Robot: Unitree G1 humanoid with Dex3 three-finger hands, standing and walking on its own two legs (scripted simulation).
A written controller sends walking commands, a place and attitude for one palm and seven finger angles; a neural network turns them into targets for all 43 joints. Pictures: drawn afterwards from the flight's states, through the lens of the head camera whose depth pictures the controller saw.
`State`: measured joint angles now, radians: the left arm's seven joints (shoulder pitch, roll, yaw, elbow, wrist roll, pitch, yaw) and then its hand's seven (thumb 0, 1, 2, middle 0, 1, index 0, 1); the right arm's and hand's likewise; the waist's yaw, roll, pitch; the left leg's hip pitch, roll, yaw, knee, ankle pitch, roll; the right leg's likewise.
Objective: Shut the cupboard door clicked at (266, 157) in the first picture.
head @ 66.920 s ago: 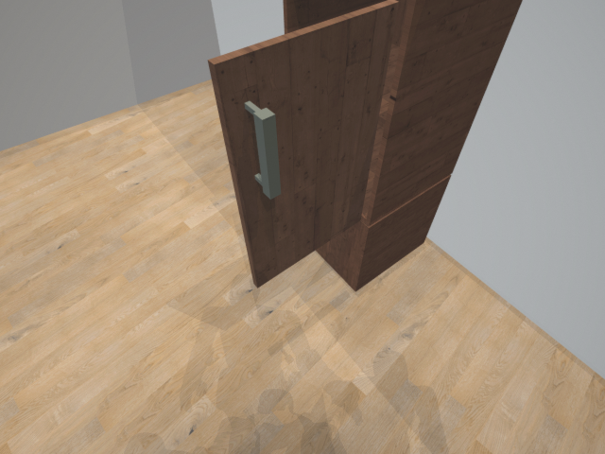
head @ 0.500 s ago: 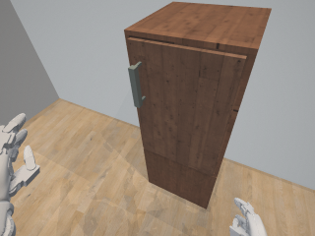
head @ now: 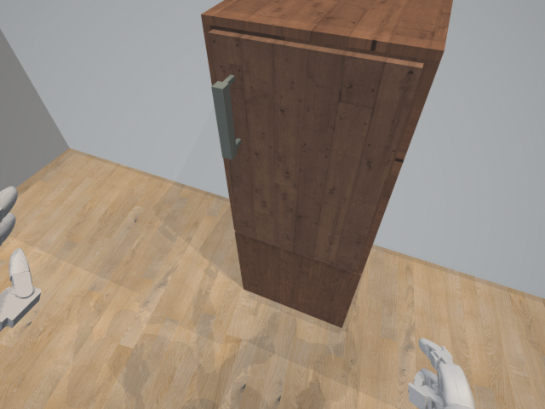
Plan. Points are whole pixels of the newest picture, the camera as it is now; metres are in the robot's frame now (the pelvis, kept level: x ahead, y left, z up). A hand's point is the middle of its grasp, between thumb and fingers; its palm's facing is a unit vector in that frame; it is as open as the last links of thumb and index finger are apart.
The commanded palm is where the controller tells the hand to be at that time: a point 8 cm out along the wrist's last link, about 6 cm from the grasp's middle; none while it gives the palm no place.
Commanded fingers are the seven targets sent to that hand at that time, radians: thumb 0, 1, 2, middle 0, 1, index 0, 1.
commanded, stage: step back with the hand held close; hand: left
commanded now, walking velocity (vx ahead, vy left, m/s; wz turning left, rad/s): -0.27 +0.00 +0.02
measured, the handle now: (230, 118) +0.64 +0.13 +0.09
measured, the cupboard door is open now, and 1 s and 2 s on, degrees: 0 0 0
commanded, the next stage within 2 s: stop stepping back and stand still in 0.72 s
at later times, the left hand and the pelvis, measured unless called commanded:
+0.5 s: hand out of the picture +0.08 +0.29 +0.17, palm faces +0.55 -0.73 -0.40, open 7.4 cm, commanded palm +0.01 +0.32 +0.18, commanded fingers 0.00 0.90 0.90 -0.20 -0.30 -0.20 -0.30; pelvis -0.09 +0.01 -0.02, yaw +6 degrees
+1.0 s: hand out of the picture -0.02 +0.26 +0.18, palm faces +0.36 -0.79 -0.50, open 7.4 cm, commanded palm -0.06 +0.31 +0.18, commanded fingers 0.00 0.90 0.90 -0.20 -0.30 -0.20 -0.30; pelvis -0.20 +0.01 -0.02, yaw +0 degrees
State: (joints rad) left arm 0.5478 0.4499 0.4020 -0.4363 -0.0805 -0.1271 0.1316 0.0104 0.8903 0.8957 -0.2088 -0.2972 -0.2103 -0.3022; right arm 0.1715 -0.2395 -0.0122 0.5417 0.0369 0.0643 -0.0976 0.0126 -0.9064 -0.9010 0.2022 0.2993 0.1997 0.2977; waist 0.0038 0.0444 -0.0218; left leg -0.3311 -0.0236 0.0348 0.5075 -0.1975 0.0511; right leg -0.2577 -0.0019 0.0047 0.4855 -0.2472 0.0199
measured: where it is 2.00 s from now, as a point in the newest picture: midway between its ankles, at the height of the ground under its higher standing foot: outside the picture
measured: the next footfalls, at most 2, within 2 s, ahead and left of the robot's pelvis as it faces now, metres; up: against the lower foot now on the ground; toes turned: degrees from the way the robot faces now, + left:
right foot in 0.76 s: -0.24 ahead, -0.13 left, +0.00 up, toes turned +1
left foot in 1.12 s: -0.07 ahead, +0.13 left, +0.00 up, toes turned -2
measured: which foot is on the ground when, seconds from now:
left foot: down 0.00-0.98, up 1.00-1.00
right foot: down 0.00-0.50, up 0.52-0.74, down 0.76-1.00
